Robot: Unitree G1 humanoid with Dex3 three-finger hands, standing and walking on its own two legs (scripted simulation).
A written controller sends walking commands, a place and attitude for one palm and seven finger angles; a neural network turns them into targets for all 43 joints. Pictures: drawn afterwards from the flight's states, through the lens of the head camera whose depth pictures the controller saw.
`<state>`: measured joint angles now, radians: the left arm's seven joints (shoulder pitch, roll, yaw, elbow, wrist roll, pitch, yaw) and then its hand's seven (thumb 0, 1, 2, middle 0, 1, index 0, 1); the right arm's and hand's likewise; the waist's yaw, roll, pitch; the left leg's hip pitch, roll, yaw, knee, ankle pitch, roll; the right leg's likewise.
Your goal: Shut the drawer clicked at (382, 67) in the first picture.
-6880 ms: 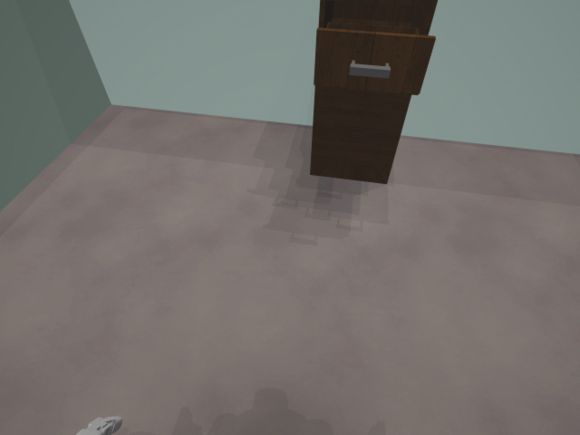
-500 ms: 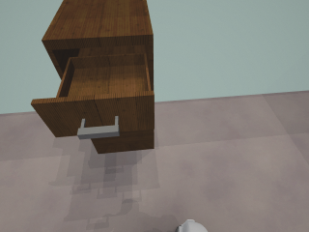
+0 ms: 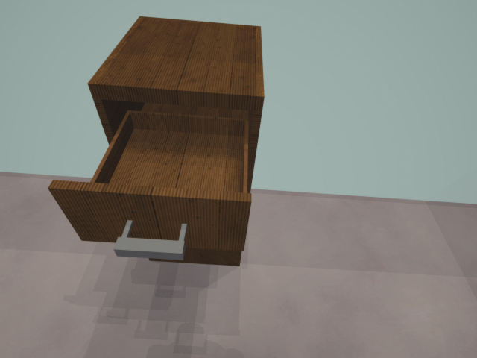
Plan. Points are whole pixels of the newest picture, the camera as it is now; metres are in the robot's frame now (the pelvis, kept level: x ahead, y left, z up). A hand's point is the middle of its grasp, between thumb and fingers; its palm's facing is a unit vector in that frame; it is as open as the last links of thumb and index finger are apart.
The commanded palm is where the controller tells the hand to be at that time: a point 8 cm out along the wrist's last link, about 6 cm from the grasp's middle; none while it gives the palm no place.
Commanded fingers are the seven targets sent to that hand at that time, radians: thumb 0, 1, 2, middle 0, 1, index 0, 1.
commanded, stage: come to a stop and stand still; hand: left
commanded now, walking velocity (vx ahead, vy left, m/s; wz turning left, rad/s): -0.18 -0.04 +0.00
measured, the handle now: (153, 237) +0.32 +0.20 -0.02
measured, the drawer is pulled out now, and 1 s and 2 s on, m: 0.28 0.28 0.28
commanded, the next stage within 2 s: look again from close up in 1.72 s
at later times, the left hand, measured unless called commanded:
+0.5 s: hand out of the picture -0.02 +0.18 -0.17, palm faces +0.01 -0.96 -0.27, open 7.4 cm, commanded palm none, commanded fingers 0.00 0.90 0.90 -0.20 -0.30 -0.20 -0.30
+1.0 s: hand out of the picture -0.03 +0.09 -0.17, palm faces +0.06 -0.99 -0.15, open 7.4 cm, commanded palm none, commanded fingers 0.00 0.90 0.90 -0.20 -0.30 -0.20 -0.30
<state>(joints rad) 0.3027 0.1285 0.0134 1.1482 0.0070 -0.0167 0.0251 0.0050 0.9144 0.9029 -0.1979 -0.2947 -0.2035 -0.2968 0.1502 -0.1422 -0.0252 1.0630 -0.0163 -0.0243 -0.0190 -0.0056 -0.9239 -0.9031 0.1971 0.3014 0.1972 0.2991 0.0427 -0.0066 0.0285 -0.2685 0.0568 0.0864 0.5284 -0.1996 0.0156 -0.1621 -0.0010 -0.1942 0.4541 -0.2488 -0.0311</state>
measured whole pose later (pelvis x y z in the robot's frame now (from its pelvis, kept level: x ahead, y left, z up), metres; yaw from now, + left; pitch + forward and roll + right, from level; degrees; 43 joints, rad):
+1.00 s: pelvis +0.01 -0.06 +0.01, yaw +0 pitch -1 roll +0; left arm 0.33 0.08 0.00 1.15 0.00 0.00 0.04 0.01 0.91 0.90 -0.20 -0.29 -0.20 -0.30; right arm 0.34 -0.10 -0.01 1.20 -0.01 0.01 -0.04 0.00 -0.91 -0.90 0.20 0.30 0.20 0.30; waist -0.01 0.01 0.04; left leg -0.23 0.08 0.06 0.42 -0.16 -0.05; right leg -0.09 0.05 -0.11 0.39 -0.28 -0.07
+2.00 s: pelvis +0.03 -0.02 +0.00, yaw +0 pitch +0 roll +0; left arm 0.31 0.15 0.00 1.05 0.02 -0.01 0.04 0.01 0.90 0.90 -0.20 -0.29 -0.20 -0.30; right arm 0.27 -0.17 -0.02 1.06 -0.03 -0.01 -0.03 0.01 -0.91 -0.90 0.20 0.30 0.20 0.30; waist -0.01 0.03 0.03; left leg -0.28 0.03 0.08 0.55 -0.27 0.01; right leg -0.15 -0.02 -0.10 0.52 -0.37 -0.01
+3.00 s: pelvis -0.04 -0.02 -0.09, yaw +2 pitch +10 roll -2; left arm 0.55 0.17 0.02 -0.15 -0.17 -0.53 -0.08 0.02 0.90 0.90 -0.57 -0.70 -0.57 -0.70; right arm 0.11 -0.23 -0.01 0.50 0.01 -0.20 -0.01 0.01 -0.90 -0.90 0.20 0.30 0.20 0.30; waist 0.05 0.03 -0.10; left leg -0.93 0.05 -0.01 1.15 -0.40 0.01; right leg -0.76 -0.04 -0.16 1.15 -0.57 -0.04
